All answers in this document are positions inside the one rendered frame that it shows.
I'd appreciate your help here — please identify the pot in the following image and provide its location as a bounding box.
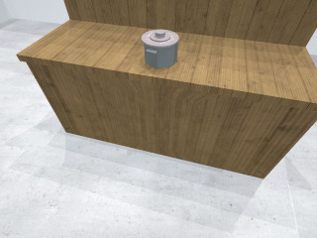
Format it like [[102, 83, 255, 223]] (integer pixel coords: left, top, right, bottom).
[[144, 43, 178, 68]]

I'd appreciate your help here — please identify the lid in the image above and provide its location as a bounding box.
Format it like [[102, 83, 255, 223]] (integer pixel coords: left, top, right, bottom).
[[141, 29, 179, 49]]

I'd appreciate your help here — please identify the table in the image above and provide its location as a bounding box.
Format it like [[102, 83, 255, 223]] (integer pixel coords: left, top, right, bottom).
[[16, 0, 317, 179]]

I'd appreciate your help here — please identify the knob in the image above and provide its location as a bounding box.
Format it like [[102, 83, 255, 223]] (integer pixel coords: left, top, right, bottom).
[[155, 29, 165, 37]]

